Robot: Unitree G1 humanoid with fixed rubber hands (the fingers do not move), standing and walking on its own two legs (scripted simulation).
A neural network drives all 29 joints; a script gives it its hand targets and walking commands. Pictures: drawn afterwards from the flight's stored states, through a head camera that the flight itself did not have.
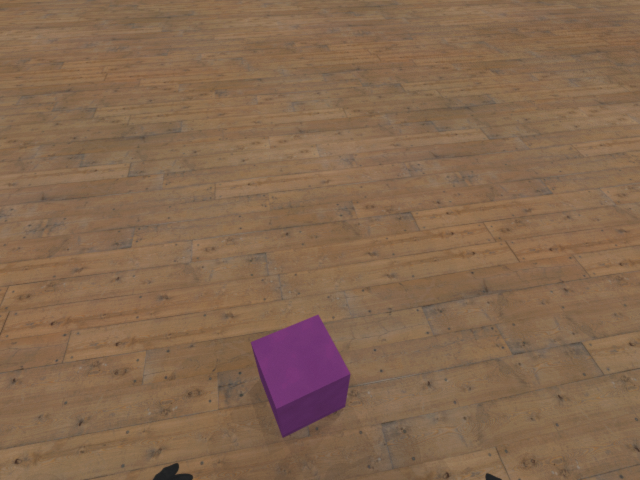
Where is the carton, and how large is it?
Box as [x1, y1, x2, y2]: [251, 315, 349, 437]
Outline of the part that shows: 318,315 251,342 261,381 283,437 343,407 345,403 349,372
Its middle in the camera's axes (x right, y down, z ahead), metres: -0.06 +0.40 +1.14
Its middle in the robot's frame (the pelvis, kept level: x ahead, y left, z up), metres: +0.52 +0.08 -0.64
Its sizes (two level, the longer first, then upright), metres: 0.210 0.200 0.250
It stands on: the floor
